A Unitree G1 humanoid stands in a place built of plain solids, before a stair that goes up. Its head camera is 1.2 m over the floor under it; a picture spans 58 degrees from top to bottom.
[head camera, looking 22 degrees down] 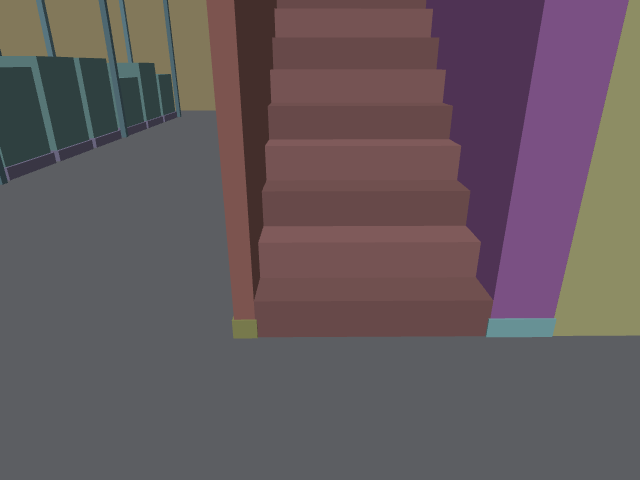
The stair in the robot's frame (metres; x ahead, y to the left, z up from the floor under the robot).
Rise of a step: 0.20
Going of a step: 0.23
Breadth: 1.10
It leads straight ahead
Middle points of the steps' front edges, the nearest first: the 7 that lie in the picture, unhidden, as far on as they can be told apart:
1.74 -0.25 0.20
1.97 -0.25 0.39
2.21 -0.24 0.59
2.44 -0.24 0.78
2.67 -0.24 0.98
2.91 -0.24 1.17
3.14 -0.24 1.37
